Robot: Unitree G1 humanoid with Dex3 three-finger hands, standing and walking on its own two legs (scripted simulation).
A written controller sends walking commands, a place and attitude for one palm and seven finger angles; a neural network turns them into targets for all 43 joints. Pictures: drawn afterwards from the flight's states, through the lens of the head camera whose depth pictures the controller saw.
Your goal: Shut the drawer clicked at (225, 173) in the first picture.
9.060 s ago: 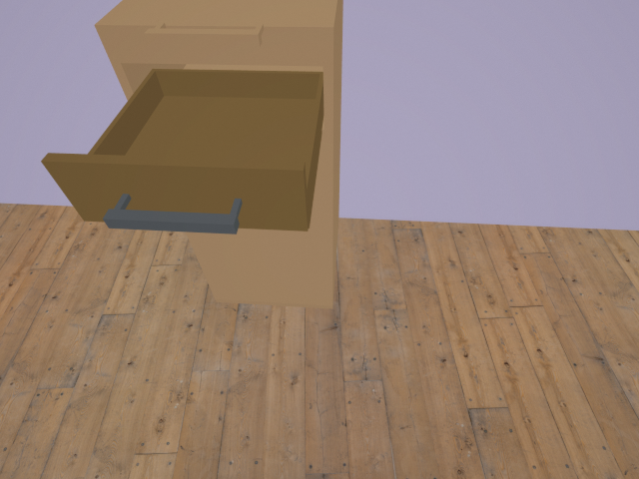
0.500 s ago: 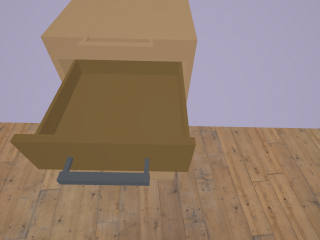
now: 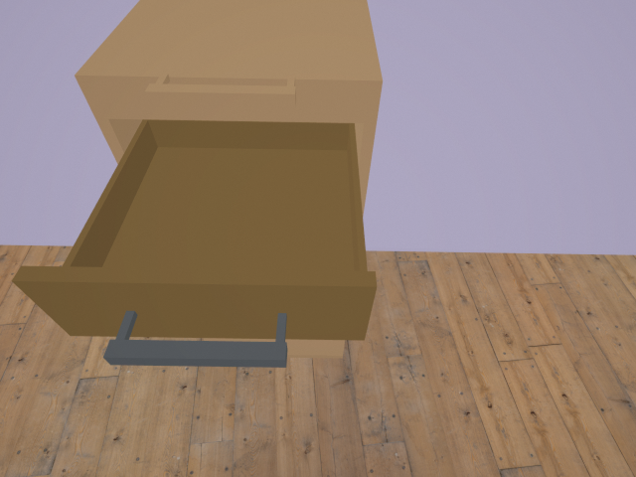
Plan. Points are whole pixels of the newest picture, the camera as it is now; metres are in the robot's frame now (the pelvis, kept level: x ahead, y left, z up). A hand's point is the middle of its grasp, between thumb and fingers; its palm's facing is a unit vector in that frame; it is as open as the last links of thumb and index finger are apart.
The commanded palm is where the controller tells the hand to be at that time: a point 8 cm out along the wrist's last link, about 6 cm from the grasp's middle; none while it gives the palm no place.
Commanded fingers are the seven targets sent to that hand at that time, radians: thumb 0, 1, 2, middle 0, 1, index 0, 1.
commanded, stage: raise the hand and make a fist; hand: left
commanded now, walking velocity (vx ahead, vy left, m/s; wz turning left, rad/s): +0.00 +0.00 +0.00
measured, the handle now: (202, 336) +0.26 +0.15 +0.06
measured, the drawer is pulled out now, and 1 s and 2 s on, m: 0.30 0.29 0.29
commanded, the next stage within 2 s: bring the fist close to the handle in 1.88 s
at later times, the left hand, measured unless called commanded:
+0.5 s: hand out of the picture +0.09 +0.15 +0.02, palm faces +0.20 -0.98 -0.10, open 5.5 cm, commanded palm +0.07 +0.19 +0.01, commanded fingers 0.00 0.90 0.90 -0.74 -0.88 -0.74 -0.88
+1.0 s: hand out of the picture +0.11 +0.13 +0.07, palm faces +0.04 -1.00 -0.06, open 3.2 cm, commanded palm +0.05 +0.18 +0.09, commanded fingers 0.00 0.90 0.90 -1.24 -1.43 -1.24 -1.43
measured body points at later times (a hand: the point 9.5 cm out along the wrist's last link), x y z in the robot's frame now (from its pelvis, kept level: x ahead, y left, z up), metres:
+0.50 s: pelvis -0.03 -0.05 -0.06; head -0.02 -0.04 +0.39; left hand +0.07 +0.20 +0.02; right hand +0.24 -0.25 -0.08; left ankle -0.03 +0.08 -0.74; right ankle -0.02 -0.12 -0.74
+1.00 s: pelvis -0.01 -0.03 -0.04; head -0.01 -0.05 +0.41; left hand +0.10 +0.18 +0.08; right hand +0.19 -0.26 -0.10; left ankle -0.03 +0.08 -0.74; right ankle -0.02 -0.12 -0.74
